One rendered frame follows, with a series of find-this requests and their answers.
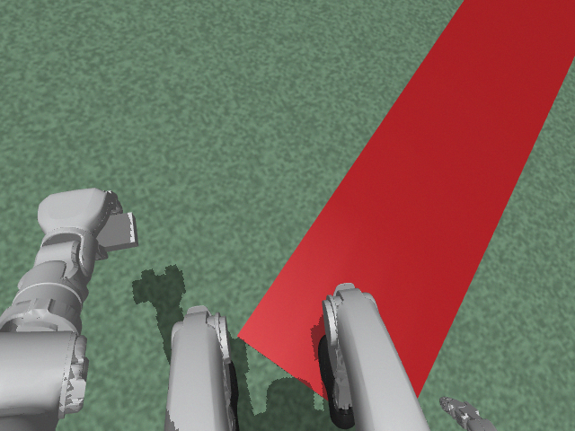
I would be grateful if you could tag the right robot foot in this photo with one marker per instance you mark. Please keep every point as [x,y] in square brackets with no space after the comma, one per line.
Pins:
[341,418]

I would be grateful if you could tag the left robot arm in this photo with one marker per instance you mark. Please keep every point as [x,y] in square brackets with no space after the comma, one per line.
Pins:
[43,368]

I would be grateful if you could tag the right robot hand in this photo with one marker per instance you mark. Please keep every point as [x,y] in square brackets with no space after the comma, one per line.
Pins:
[466,415]

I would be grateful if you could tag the small box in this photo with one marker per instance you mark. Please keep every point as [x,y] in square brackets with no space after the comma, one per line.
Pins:
[120,232]

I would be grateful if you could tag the left robot hand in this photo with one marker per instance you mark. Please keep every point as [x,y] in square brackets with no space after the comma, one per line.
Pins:
[85,209]

